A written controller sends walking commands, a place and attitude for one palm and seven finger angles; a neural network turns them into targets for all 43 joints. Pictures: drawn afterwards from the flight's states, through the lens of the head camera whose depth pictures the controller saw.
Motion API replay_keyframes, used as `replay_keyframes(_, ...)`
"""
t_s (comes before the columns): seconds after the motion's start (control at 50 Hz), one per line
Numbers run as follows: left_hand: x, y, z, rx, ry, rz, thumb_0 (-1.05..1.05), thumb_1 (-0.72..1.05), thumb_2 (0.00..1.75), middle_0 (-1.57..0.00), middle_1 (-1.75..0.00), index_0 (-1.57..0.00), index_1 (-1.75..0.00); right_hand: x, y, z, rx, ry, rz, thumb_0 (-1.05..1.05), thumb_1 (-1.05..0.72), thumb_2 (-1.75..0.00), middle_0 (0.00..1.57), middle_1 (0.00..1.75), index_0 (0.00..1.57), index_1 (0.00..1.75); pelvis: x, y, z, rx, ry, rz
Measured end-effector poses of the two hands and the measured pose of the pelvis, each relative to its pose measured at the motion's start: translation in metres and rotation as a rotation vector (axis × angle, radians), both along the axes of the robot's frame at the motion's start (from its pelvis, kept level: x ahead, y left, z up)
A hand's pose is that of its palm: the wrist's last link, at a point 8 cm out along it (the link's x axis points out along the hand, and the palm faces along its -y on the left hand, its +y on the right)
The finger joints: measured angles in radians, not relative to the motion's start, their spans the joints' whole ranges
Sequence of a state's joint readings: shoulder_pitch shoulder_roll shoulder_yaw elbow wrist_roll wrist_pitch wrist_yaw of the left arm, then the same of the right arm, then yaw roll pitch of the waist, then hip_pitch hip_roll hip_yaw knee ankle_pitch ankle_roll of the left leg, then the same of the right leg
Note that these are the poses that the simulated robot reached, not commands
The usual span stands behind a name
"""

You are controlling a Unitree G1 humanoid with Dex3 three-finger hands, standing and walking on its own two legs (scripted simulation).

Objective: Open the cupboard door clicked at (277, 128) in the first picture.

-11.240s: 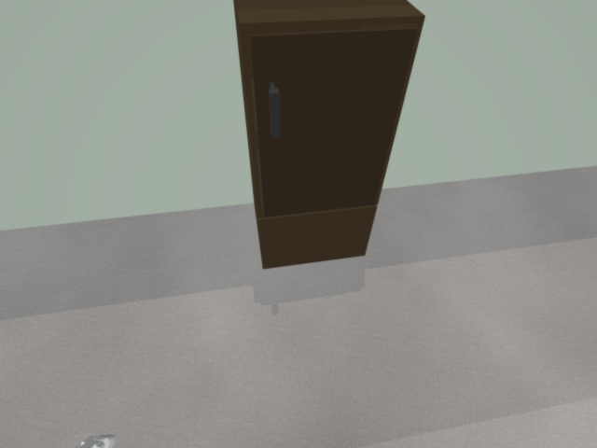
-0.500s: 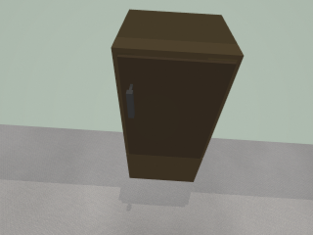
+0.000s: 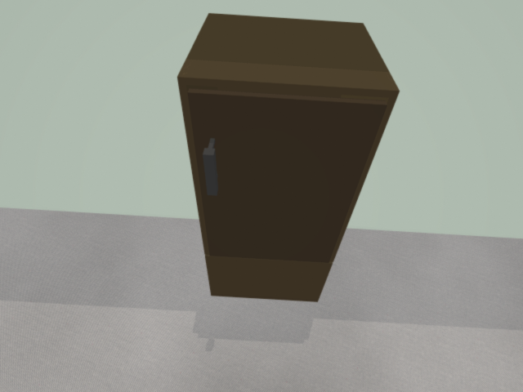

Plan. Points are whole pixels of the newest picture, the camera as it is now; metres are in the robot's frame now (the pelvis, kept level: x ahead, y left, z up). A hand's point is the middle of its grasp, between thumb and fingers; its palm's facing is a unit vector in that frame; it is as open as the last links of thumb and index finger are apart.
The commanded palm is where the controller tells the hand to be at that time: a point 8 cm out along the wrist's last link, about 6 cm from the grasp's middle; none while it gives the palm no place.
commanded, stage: shuffle to correct the standing spot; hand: left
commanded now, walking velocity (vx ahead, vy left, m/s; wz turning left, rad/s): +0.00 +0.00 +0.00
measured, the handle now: (212, 166) +0.59 +0.14 -0.01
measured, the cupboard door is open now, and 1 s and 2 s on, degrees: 0 0 0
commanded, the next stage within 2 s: come to a stop and stand still in 0.20 s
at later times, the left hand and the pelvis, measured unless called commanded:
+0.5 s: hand out of the picture -0.02 +0.14 -0.19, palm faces +0.04 -0.98 -0.17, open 7.4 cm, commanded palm none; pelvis +0.03 -0.02 -0.01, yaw +0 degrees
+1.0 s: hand out of the picture +0.03 +0.15 -0.18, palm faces +0.05 -0.98 -0.18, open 7.4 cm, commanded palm none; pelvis +0.02 -0.02 +0.00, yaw +1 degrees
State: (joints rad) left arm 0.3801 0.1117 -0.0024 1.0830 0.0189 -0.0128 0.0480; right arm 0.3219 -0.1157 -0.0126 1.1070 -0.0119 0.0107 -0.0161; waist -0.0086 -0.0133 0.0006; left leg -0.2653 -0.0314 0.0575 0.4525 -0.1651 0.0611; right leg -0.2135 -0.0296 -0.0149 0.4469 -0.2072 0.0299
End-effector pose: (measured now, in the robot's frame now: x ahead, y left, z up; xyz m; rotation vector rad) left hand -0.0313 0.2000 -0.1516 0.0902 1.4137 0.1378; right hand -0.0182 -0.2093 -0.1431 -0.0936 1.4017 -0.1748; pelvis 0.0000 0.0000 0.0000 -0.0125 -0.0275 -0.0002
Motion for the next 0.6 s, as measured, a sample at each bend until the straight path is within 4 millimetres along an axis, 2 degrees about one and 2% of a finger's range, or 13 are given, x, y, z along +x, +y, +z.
replay_keyframes(0.24, 0.003, 0.003, 0.001, 0.005, 0.014, -0.003, 0.0, 0.91, 0.9, -0.2, -0.3, -0.2, -0.3, 0.003, 0.001, 0.0, -0.001, 0.004, -0.012, 0.01, -0.91, -0.9, 0.2, 0.3, 0.2, 0.3, 0.006, -0.001, 0.001, 0.003, 0.003, -0.006)
replay_keyframes(0.36, -0.003, -0.003, 0.001, 0.014, 0.057, -0.001, 0.0, 0.91, 0.9, -0.2, -0.3, -0.2, -0.3, 0.009, -0.012, -0.003, -0.009, 0.009, -0.024, 0.01, -0.91, -0.9, 0.2, 0.3, 0.2, 0.3, 0.014, -0.011, -0.002, 0.007, 0.01, -0.018)
replay_keyframes(0.46, -0.003, -0.008, -0.003, 0.025, 0.068, 0.001, 0.0, 0.91, 0.9, -0.2, -0.3, -0.2, -0.3, 0.033, -0.027, -0.005, -0.025, -0.043, 0.02, 0.01, -0.91, -0.9, 0.2, 0.3, 0.2, 0.3, 0.022, -0.017, -0.008, -0.009, 0.007, 0.002)
replay_keyframes(0.6, 0.032, -0.011, -0.004, 0.028, -0.025, 0.014, 0.0, 0.91, 0.9, -0.2, -0.3, -0.2, -0.3, 0.064, -0.036, -0.002, -0.049, -0.112, 0.058, 0.02, -0.93, -0.9, 0.2, 0.3, 0.2, 0.3, 0.033, -0.021, -0.007, -0.003, 0.0, 0.011)
